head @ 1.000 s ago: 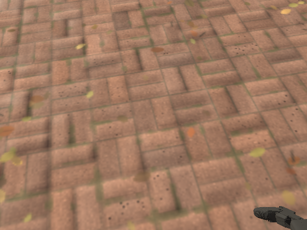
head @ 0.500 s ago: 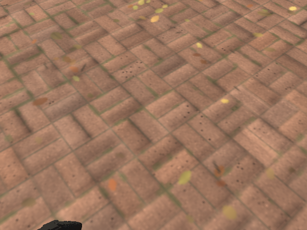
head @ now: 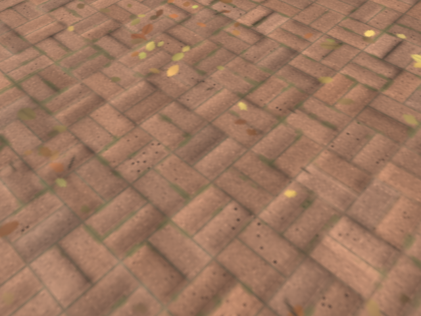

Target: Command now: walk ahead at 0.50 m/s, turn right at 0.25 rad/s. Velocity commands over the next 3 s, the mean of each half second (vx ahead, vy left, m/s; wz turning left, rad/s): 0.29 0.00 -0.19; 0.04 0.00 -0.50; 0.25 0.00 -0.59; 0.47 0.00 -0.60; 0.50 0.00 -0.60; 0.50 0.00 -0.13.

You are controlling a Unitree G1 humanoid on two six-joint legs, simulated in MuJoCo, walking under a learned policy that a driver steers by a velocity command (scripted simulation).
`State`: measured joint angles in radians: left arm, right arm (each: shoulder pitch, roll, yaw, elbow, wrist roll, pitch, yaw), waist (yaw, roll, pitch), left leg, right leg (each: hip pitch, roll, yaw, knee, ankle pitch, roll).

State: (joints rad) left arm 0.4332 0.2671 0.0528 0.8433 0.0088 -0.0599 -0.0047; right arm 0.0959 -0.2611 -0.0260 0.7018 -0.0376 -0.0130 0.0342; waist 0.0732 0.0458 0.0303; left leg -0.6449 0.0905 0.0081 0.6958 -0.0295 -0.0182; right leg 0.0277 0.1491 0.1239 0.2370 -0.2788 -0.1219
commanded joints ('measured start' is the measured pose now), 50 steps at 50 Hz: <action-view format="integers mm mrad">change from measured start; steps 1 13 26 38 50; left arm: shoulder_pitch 65 -14 -248 -223 -192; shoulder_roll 157 73 55 128 188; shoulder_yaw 32 3 -13 33 68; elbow -19 -13 -81 -109 -107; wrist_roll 9 23 18 -5 15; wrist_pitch -11 27 70 78 95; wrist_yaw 14 4 -17 15 0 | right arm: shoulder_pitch -144 181 205 148 72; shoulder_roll -81 -63 -147 -113 -105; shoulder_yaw -16 -17 -44 -47 -39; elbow -112 52 104 47 -18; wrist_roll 6 30 21 10 31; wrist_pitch -29 -72 -10 60 55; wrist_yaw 3 -26 -51 -60 -71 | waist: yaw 15 -50 -96 -88 -46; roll -109 39 74 -129 -167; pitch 39 -70 -54 -89 -89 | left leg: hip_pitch -7 502 496 130 230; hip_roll -40 157 182 -76 -124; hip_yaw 23 -162 11 -31 -58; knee -83 -392 -341 388 82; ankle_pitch -13 649 342 -399 -405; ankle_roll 38 232 213 -17 -5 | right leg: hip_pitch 45 -458 -396 -162 -213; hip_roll -308 -116 -150 -309 -279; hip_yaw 146 -25 -155 179 363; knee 12 913 459 86 72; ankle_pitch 583 -99 -5 543 212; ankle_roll -84 95 96 -129 -109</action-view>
